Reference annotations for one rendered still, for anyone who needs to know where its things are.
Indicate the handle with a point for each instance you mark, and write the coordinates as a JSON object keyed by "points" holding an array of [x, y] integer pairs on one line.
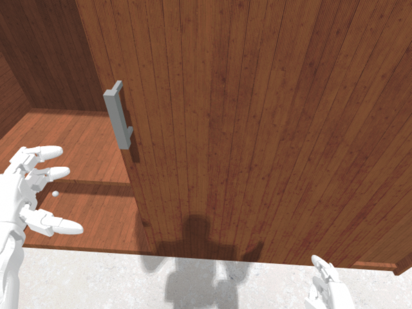
{"points": [[114, 107]]}

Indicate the robot left hand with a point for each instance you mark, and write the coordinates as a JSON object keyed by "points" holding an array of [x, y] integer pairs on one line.
{"points": [[15, 191]]}

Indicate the robot right hand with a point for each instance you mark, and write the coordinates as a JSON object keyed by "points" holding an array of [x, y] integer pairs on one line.
{"points": [[335, 294]]}

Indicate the left robot forearm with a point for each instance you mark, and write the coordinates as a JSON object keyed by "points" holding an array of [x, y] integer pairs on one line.
{"points": [[12, 238]]}

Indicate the wardrobe door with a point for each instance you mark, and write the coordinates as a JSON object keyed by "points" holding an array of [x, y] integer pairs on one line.
{"points": [[394, 246], [263, 130]]}

